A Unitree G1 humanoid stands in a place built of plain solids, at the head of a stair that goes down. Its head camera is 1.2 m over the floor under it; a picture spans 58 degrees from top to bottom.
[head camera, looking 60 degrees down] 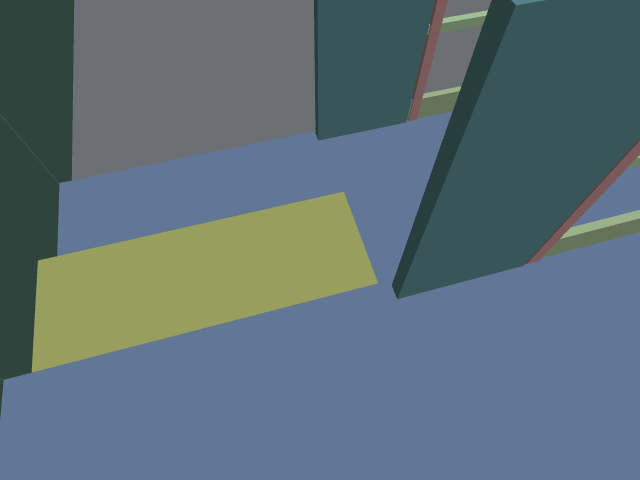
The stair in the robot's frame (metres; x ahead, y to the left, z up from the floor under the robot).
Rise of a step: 0.12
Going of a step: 0.44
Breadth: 1.10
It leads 15 degrees to the left of straight ahead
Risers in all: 3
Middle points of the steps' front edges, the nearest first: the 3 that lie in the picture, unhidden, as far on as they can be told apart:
0.40 0.32 0.00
0.83 0.44 -0.12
1.26 0.56 -0.24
